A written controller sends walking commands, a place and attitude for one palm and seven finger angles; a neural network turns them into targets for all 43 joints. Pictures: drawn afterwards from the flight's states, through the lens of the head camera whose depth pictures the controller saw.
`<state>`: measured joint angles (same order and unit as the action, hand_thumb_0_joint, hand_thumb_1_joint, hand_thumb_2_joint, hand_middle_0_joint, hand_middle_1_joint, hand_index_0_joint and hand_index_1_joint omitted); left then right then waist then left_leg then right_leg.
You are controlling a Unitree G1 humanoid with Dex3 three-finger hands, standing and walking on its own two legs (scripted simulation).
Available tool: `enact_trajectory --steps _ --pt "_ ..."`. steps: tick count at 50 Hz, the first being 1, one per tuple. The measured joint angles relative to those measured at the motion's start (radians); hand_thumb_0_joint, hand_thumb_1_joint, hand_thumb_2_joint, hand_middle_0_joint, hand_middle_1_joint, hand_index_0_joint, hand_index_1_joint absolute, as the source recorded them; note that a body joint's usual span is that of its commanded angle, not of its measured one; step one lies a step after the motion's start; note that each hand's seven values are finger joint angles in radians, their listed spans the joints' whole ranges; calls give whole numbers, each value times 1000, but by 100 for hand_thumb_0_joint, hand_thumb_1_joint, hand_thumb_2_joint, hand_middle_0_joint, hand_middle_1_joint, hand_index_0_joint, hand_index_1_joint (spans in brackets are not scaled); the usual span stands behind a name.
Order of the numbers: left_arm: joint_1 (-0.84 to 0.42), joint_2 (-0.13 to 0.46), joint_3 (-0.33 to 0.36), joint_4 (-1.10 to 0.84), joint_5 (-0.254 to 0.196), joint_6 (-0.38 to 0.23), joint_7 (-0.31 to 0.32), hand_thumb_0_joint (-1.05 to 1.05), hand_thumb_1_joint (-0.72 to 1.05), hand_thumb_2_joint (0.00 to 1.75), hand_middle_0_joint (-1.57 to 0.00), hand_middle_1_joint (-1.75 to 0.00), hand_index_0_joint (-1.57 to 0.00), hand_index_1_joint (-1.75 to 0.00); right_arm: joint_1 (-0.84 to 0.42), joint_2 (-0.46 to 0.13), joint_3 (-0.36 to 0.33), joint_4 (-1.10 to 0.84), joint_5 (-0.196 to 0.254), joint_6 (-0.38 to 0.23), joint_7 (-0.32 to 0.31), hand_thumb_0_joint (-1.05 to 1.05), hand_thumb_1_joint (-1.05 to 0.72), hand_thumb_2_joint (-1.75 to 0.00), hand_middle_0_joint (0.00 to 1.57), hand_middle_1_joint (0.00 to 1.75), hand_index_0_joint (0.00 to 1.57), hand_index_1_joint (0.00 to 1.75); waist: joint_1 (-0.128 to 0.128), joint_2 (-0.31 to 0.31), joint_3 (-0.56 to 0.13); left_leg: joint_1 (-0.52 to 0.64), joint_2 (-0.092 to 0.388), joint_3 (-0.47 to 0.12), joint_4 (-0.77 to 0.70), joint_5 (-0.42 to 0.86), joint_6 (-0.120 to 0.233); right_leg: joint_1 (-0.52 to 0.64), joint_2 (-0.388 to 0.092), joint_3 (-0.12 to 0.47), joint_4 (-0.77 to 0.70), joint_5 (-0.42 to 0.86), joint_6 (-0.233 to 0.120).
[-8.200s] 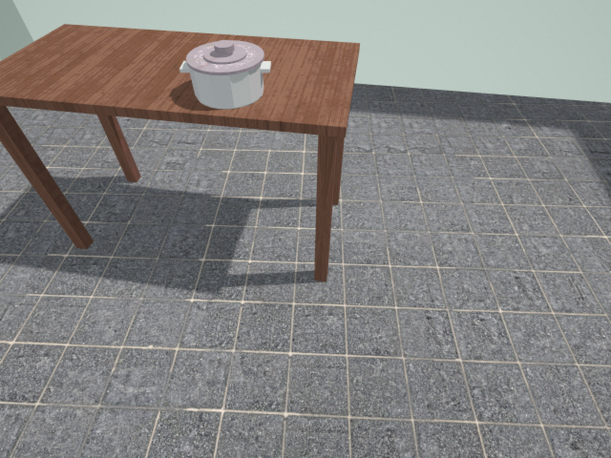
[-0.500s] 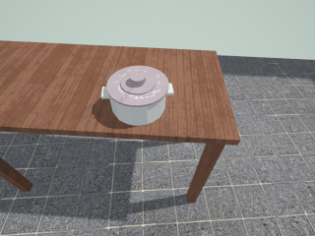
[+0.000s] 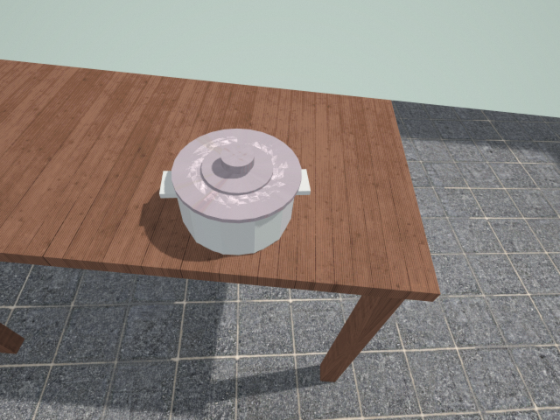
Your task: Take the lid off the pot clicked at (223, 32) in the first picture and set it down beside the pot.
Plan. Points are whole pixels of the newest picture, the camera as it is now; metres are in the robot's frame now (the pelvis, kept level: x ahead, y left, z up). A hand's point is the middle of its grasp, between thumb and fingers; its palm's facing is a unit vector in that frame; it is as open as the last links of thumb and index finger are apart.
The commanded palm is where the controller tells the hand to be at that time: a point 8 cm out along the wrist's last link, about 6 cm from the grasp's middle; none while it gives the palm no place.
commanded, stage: come to a stop and stand still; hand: left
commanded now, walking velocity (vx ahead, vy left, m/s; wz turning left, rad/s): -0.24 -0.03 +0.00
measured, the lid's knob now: (237, 158) +0.47 +0.11 +0.11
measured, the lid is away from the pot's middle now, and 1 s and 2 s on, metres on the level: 0.00 0.00 0.00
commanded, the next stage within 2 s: none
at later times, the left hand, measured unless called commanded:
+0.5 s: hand (178, 381) +0.19 +0.18 -0.16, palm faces +0.06 -0.96 -0.29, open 7.4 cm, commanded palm none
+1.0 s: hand out of the picture +0.10 +0.25 -0.17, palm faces +0.12 -0.95 -0.30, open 7.4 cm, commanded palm none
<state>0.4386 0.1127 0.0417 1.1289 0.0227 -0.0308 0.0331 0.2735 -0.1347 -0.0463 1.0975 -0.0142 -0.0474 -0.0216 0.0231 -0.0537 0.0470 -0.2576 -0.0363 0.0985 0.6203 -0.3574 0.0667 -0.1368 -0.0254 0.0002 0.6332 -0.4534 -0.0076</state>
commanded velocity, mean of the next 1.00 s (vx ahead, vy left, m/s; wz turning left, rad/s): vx -0.14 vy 0.02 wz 0.00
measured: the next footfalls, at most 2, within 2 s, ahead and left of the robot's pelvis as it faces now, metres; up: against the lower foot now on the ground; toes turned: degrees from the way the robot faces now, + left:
right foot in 0.44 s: +0.18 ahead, -0.12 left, +0.00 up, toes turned +1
left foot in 0.90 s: +0.09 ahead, +0.13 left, +0.00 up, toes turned +7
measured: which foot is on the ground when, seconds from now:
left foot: down 0.00-0.46, up 0.48-0.88, down 0.90-1.00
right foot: up 0.00-0.42, down 0.44-0.90, up 0.92-1.00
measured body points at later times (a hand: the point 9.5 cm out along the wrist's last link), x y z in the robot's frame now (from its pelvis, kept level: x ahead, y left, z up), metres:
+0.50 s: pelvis +0.10 -0.02 +0.00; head +0.17 -0.04 +0.45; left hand +0.19 +0.23 -0.13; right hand +0.10 -0.24 -0.17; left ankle -0.01 +0.07 -0.67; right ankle +0.14 -0.12 -0.72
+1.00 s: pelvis +0.06 +0.04 -0.01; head +0.04 +0.03 +0.44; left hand +0.09 +0.30 -0.14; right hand +0.19 -0.19 -0.13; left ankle +0.05 +0.12 -0.72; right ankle +0.11 -0.09 -0.71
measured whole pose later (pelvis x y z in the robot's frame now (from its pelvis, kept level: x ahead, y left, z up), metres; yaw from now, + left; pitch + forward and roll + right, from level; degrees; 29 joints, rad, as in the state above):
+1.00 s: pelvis +0.06 +0.04 -0.01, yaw +2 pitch -3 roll +1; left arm 0.27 0.23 0.03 0.92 0.02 0.08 0.06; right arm 0.17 -0.18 -0.04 0.88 -0.03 0.04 0.00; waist 0.03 -0.01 0.01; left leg -0.25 -0.04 0.09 0.67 -0.37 0.06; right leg -0.42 -0.05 0.01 0.86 -0.42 0.00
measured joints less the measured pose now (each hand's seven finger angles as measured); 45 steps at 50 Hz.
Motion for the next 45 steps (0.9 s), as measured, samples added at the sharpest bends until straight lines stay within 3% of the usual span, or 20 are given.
enact_trajectory --steps 3,5,11,19,21,22,25,27,31,36,41,44,45 --pt "-37 7 0 12 -2 23 -1 1 91 90 -21 -30 -20 -30 10 -4 3 -33 -5 -27 -8 1 -92 -90 20 30 20 30 -27 10 -2 56 -5 1 -44 -20 28 -141 12 2 328 -46 -16" --pt "-88 23 4 -5 -3 30 7 1 91 90 -20 -30 -20 -30 27 8 16 -33 -3 -27 -17 1 -92 -90 20 30 20 30 -33 11 -1 96 -12 -16 -110 4 22 -221 10 -4 420 -21 -9" --pt "-235 61 11 -102 -5 40 17 1 92 90 -20 -30 -20 -30 46 62 48 4 5 8 -22 0 -91 -90 20 30 20 30 -20 13 26 176 -20 -55 -237 47 17 -352 -6 -1 363 123 19" --pt "-330 72 21 -172 -3 67 16 1 91 90 -20 -30 -20 -30 29 69 21 -26 -6 45 -23 0 -90 -89 20 30 21 30 -60 61 85 193 -7 -66 -190 -22 -5 -358 14 -27 243 110 -3" --pt "-336 70 18 -188 -3 57 13 1 91 90 -20 -30 -20 -30 28 53 10 -29 -1 51 -21 0 -90 -89 20 30 21 30 -56 74 94 180 -5 -66 -131 -47 -17 -290 15 -39 88 180 -18" --pt "-332 72 15 -196 -3 46 11 1 91 90 -20 -30 -20 -30 31 46 4 -31 4 54 -19 0 -90 -89 20 30 21 30 -52 70 94 154 -10 -63 -62 -57 -28 -244 6 -43 -5 301 -29" --pt "-320 65 9 -196 -2 17 19 0 91 90 -20 -30 -20 -30 -7 2 -17 -36 16 74 -18 0 -90 -89 20 30 21 30 -49 90 109 -2 -20 -114 333 -159 -77 -206 13 -55 -14 203 -35" --pt "-303 62 2 -194 -1 24 23 0 91 90 -20 -30 -20 -30 -43 -24 -29 -46 15 90 -22 0 -90 -89 20 30 21 30 -50 89 109 -88 -29 -137 512 -203 -97 -185 13 -54 -34 178 -35" --pt "-275 56 -8 -186 2 39 28 0 91 90 -20 -30 -20 -30 -117 -64 -38 -85 8 108 -16 0 -91 -90 20 30 20 30 -46 68 100 -215 -10 -150 644 -168 -131 -174 5 -40 -89 215 -31" --pt "-248 51 -17 -191 13 43 26 1 91 90 -21 -30 -20 -30 -173 -91 -34 -127 7 107 -4 0 -91 -90 19 30 20 30 -28 52 89 -249 20 -140 564 -134 -154 -187 -16 -29 -109 241 -19" --pt "-221 68 -19 -202 15 51 30 1 90 90 -21 -30 -20 -30 -177 -79 -19 -166 19 95 9 0 -91 -90 19 30 20 30 -13 30 67 -148 22 -99 330 -162 -150 -204 -40 -21 -92 253 8" --pt "-185 82 -21 -217 6 77 37 1 90 90 -21 -30 -21 -30 -135 -75 -15 -215 18 77 10 0 -91 -90 19 30 20 30 -21 36 8 -17 12 -66 42 -30 -116 -237 -59 -16 -10 218 37" --pt "-183 86 -21 -217 3 86 36 1 90 90 -21 -30 -21 -30 -121 -78 -16 -226 13 71 9 0 -91 -90 20 30 20 30 -27 51 -9 -1 14 -68 4 9 -66 -249 -59 -25 28 198 44"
